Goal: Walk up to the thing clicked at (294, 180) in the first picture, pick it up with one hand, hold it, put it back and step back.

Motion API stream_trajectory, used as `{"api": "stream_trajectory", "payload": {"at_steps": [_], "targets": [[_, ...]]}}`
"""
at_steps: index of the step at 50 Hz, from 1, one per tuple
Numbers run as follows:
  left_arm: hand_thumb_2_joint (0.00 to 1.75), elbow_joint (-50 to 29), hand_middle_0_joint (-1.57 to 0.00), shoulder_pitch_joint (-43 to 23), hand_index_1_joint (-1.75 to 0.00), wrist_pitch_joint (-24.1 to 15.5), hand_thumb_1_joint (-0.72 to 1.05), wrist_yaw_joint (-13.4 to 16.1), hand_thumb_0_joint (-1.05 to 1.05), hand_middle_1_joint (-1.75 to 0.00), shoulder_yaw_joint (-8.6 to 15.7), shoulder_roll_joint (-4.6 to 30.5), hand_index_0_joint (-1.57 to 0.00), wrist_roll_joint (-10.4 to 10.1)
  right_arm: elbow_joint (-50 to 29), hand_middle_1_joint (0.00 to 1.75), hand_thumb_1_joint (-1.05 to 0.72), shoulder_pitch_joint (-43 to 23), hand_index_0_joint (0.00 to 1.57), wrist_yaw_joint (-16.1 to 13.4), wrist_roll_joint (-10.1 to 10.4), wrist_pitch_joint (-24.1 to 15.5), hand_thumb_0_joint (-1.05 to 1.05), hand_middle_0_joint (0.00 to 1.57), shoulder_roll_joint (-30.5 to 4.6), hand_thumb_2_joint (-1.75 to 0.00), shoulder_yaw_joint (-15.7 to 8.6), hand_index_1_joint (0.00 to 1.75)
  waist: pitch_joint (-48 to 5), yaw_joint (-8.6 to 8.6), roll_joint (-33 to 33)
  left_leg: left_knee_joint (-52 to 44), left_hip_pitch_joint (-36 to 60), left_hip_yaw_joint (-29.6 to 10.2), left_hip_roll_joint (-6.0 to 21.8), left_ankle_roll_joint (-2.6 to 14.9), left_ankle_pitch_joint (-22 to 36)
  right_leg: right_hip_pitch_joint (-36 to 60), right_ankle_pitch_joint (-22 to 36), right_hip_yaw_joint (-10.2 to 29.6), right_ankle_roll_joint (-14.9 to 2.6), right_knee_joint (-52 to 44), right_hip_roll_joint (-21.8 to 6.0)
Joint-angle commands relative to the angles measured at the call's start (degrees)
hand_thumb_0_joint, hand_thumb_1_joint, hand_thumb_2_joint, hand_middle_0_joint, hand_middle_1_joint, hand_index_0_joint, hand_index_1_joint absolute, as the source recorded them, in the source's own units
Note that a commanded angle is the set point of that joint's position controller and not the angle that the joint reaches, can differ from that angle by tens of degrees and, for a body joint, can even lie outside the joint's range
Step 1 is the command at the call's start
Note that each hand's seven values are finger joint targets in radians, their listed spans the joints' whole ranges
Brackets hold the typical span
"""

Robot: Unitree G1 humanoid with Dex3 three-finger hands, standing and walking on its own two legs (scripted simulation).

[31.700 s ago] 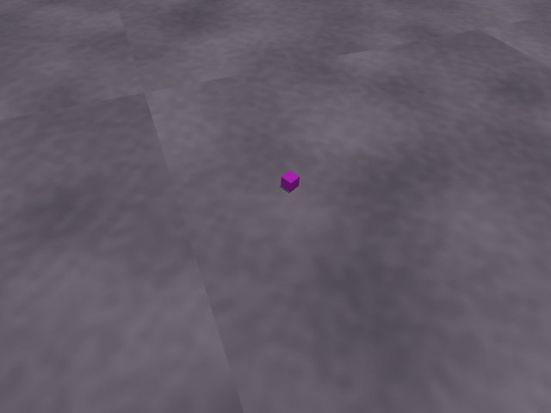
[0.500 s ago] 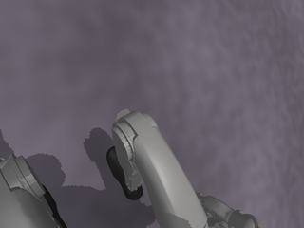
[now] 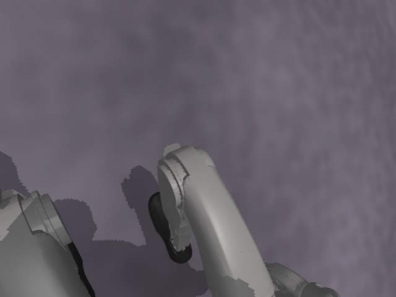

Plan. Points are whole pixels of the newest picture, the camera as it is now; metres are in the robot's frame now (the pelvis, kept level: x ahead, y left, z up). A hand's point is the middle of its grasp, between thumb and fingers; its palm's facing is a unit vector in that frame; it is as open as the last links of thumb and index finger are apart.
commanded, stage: settle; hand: left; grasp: from above
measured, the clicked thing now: out of the picture +0.42 +0.32 -0.27
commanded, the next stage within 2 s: lift in 0.34 s
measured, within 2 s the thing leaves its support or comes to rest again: neither
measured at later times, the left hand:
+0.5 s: hand out of the picture +0.41 +0.32 -0.16, palm faces -0.04 -0.47 -0.88, open 9.5 cm
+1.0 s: hand out of the picture +0.36 +0.33 -0.03, palm faces -0.03 -0.45 -0.89, open 9.5 cm
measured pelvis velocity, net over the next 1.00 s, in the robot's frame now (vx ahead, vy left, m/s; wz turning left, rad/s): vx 0.00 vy -0.01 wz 0.13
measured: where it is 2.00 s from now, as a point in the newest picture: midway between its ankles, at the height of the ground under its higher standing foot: (129, 261)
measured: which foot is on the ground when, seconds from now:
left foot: down 0.00-1.00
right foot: down 0.00-1.00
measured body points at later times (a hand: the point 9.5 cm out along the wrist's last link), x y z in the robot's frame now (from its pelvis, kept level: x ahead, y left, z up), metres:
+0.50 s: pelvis -0.01 -0.01 +0.01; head +0.24 +0.08 +0.38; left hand +0.41 +0.34 -0.11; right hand +0.03 -0.27 -0.08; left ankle +0.07 +0.14 -0.29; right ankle +0.10 -0.11 -0.29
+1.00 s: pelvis +0.00 -0.01 +0.06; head +0.17 +0.02 +0.48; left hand +0.37 +0.35 +0.02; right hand +0.10 -0.26 -0.07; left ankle +0.07 +0.14 -0.29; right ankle +0.10 -0.11 -0.29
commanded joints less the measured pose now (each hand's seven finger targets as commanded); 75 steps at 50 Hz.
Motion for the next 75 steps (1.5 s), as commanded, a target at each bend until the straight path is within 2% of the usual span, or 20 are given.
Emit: {"api": "stream_trajectory", "payload": {"at_steps": [1, 4, 8, 12, 17, 21, 26, 31, 34, 39, 43, 47, 52, 57, 59, 62, 65, 68, 72, 75], "targets": [[0.59, -8.70, -0.82, -16.68, -0.51, 1.91, 0.40, 0.57, 0.00, -0.50, -3.61, 8.31, -0.81, 3.02, 2.78, 0.30, -0.89, 12.13, 0.20, 0.00, 1.49, 0.58, 0.00, 0.20, -18.21, -0.89, -6.46, 0.30, -44.29, -2.53, 30.82, -13.51, 28.73, 8.92, 1.62, 3.37, 13.55, 19.74, 24.28, -2.65, -0.69, -16.08, 0.80], [0.64, -10.51, -0.80, -15.06, -0.54, 3.29, 0.39, -0.41, 0.00, -0.53, -3.44, 5.84, -0.79, 2.81, 3.17, 0.30, -0.88, 14.54, 0.20, 0.09, 2.77, 1.05, 0.00, 0.20, -18.08, -0.89, -8.09, 0.30, -48.13, -0.90, 30.83, -14.36, 32.39, 8.18, 1.92, 2.96, 14.06, 18.86, 23.71, -3.00, -1.16, -15.77, 0.92], [0.65, -10.99, -0.82, -17.44, -0.54, 4.76, 0.41, -1.17, 0.00, -0.53, -4.74, 2.80, -0.81, 2.97, 3.24, 0.30, -0.88, 14.64, 0.20, -0.03, 3.71, 1.60, 0.00, 0.20, -17.36, -0.89, -9.08, 0.30, -47.54, -1.26, 29.74, -16.49, 31.67, 7.29, 1.83, 2.79, 12.12, 16.02, 21.88, -2.87, -1.36, -15.31, 0.58], [0.63, -10.41, -0.85, -19.31, -0.52, 5.16, 0.44, -2.16, 0.00, -0.51, -4.37, 3.69, -0.84, 3.44, 5.06, 0.30, -0.88, 13.78, 0.20, -0.74, 4.20, 1.78, 0.00, 0.20, -16.60, -0.89, -10.15, 0.30, -43.49, -1.17, 25.77, -16.88, 26.71, 8.51, 1.22, 3.48, 6.48, 14.05, 14.76, -0.83, -1.20, -17.69, 0.73], [0.64, -7.34, -0.93, -19.23, -0.57, 5.62, 0.54, -2.38, 0.00, -0.58, -2.78, 4.06, -0.93, 4.96, 4.22, 0.30, -0.91, 13.63, 0.20, -1.45, 4.12, 2.12, 0.00, 0.20, -16.00, -0.90, -11.14, 0.30, -45.83, 0.31, 25.27, -17.37, 27.36, 9.24, 1.05, 3.45, 7.22, 13.86, 14.16, 0.31, -1.44, -18.48, 0.83], [0.62, -7.85, -0.82, -20.78, -0.55, 5.66, 0.43, -3.46, 0.00, -0.56, -2.11, 5.28, -0.83, 5.27, 6.27, 0.30, -0.88, 13.41, 0.20, -1.82, 3.79, 2.32, 0.00, 0.20, -14.57, -0.89, -11.85, 0.30, -45.84, 1.48, 24.43, -17.54, 25.08, 10.79, 0.63, 3.68, 6.61, 14.77, 11.54, 1.21, -1.18, -19.21, 0.59], [0.78, -7.97, -1.07, -20.37, -0.68, 6.21, 0.74, -5.38, 0.00, -0.68, -2.06, 5.20, -1.07, 6.80, 6.73, 0.30, -0.90, 14.27, 0.20, -2.25, 3.97, 3.02, 0.00, 0.20, -13.65, -0.90, -12.55, 0.30, -50.49, 2.44, 25.48, -17.72, 27.51, 11.74, 0.65, 3.55, 10.25, 15.62, 15.18, 1.52, -1.09, -18.57, 0.30], [0.76, -13.76, -1.08, -19.43, -0.66, 7.68, 0.76, -7.11, 0.00, -0.67, -0.88, 5.02, -1.09, 8.24, 5.73, 0.30, -0.90, 14.62, 0.20, -2.35, 4.70, 4.19, 0.00, 0.20, -12.90, -0.90, -14.46, 0.30, -58.43, 5.43, 28.44, -18.89, 31.57, 13.28, 0.81, 3.39, 15.04, 17.55, 20.30, 1.89, -1.55, -17.93, 0.19], [0.68, -15.95, -1.03, -16.42, -0.62, 8.52, 0.70, -7.57, 0.00, -0.64, -0.02, 5.12, -1.04, 9.22, 4.93, 0.30, -0.90, 13.93, 0.20, -2.94, 5.43, 5.31, 0.00, 0.20, -14.08, -0.90, -17.58, 0.30, -61.74, 7.05, 29.08, -21.08, 32.97, 14.00, 0.65, 3.35, 15.66, 18.71, 20.91, 2.34, -1.89, -18.54, -0.24], [0.69, -23.14, -1.06, -16.06, -0.59, 8.41, 0.71, -10.72, 0.00, -0.59, -2.73, 0.28, -1.07, 8.40, 5.39, 0.30, -0.90, 14.71, 0.20, -4.38, 6.73, 6.77, 0.00, 0.20, -10.07, -0.90, -18.39, 0.30, -63.37, 8.08, 25.99, -22.30, 31.61, 15.96, 0.03, 3.81, 12.94, 18.90, 16.63, 4.99, -2.21, -22.45, 0.04], [0.68, -24.31, -1.06, -13.82, -0.59, 9.14, 0.73, -13.44, 0.00, -0.61, -4.98, -4.04, -1.07, 7.31, 6.51, 0.30, -0.89, 15.30, 0.20, -5.96, 7.91, 7.55, 0.00, 0.20, -8.95, -0.89, -19.68, 0.30, -62.54, 8.56, 22.30, -26.11, 33.57, 15.75, -0.17, 3.87, 10.18, 16.89, 12.13, 5.78, -2.54, -25.36, -0.10], [0.76, -24.35, -1.10, -11.28, -0.63, 10.82, 0.78, -14.94, 0.00, -0.64, -6.58, -4.88, -1.11, 7.79, 4.64, 0.30, -0.89, 13.82, 0.20, -8.41, 8.49, 7.96, 0.00, 0.20, -9.52, -0.89, -20.69, 0.30, -61.81, 9.20, 16.69, -29.41, 33.55, 16.17, -0.58, 4.13, 7.90, 20.27, 7.80, 7.46, -2.25, -30.51, 0.26], [0.65, -25.72, -1.01, -9.68, -0.59, 13.06, 0.68, -17.45, 0.00, -0.61, -10.57, -10.71, -1.03, 5.42, 3.36, 0.30, -0.89, 11.63, 0.20, -12.08, 9.78, 7.76, 0.00, 0.20, -8.81, -0.89, -20.32, 0.30, -58.11, 9.25, 13.39, -35.22, 37.98, 15.35, -0.78, 3.87, 5.37, 21.18, 4.19, 8.13, -2.29, -36.19, -0.25], [0.70, -31.37, -1.02, -5.95, -0.60, 15.09, 0.64, -19.64, 0.00, -0.60, -13.54, -10.30, -1.02, 8.20, 1.73, 0.30, -0.90, 9.72, 0.20, -15.55, 11.08, 7.34, 0.00, 0.20, -8.54, -0.90, -19.54, 0.30, -57.15, 11.34, 14.66, -42.16, 44.68, 15.41, -0.88, 3.28, 5.12, 25.98, 3.50, 8.95, -2.51, -41.80, -0.39], [0.67, -34.53, -0.98, -3.50, -0.60, 15.86, 0.59, -20.50, 0.00, -0.60, -16.71, -14.36, -0.98, 8.91, 1.13, 0.30, -0.90, 8.36, 0.20, -16.71, 11.67, 7.14, 0.00, 0.20, -7.38, -0.90, -19.06, 0.30, -56.89, 11.74, 15.65, -45.28, 47.11, 15.87, -0.92, 2.90, 5.31, 28.86, 3.49, 9.53, -2.64, -44.40, -0.28], [0.65, -41.08, -0.97, 2.49, -0.58, 17.03, 0.57, -20.35, 0.00, -0.58, -17.67, -14.93, -0.97, 9.56, -0.83, 0.30, -0.90, 6.56, 0.20, -18.26, 12.99, 7.29, 0.00, 0.20, -7.05, -0.90, -19.04, 0.30, -58.32, 14.10, 16.71, -51.03, 53.33, 15.88, -0.92, 2.44, 5.54, 33.57, 3.42, 9.47, -2.93, -48.45, -0.25], [0.69, -49.30, -0.96, 3.17, -0.62, 18.64, 0.54, -20.29, 0.00, -0.62, -19.99, -17.80, -0.95, 8.85, -1.42, 0.30, -0.90, 5.60, 0.20, -19.59, 13.82, 7.50, 0.00, 0.20, -6.13, -0.90, -18.45, 0.30, -59.12, 13.49, 16.20, -55.93, 59.24, 16.06, -0.70, 2.19, 6.77, 40.49, 3.57, 10.95, -2.72, -54.32, -0.39], [0.70, -51.36, -0.93, 4.73, -0.62, 20.24, 0.50, -19.71, 0.00, -0.61, -19.60, -17.20, -0.92, 8.17, -0.72, 0.30, -0.89, 4.94, 0.20, -20.84, 14.45, 7.63, 0.00, 0.20, -5.99, -0.90, -18.07, 0.30, -56.61, 14.10, 16.21, -62.15, 66.76, 15.31, -0.37, 1.93, 6.96, 44.74, 4.55, 10.50, -2.85, -58.52, -0.80], [0.78, -48.67, -0.95, 3.90, -0.65, 21.36, 0.52, -17.96, 0.00, -0.63, -19.17, -16.86, -0.94, 9.41, 1.69, 0.30, -0.88, 5.57, 0.20, -21.63, 14.87, 7.36, 0.00, 0.20, -4.83, -0.90, -17.85, 0.30, -53.55, 13.63, 14.33, -66.99, 71.62, 15.52, -0.12, 2.34, 9.52, 51.71, 7.85, 11.42, -2.60, -63.98, -1.10], [0.76, -39.99, -0.99, 2.99, -0.64, 22.09, 0.59, -16.01, 0.00, -0.63, -20.30, -22.55, -0.98, 7.89, 3.86, 0.30, -0.88, 6.65, 0.20, -22.17, 14.53, 6.73, 0.00, 0.20, -3.32, -0.89, -17.55, 0.30, -47.20, 12.13, 12.11, -69.98, 72.75, 16.42, -0.35, 2.74, 10.99, 53.93, 10.81, 11.23, -2.52, -67.21, -1.28]]}}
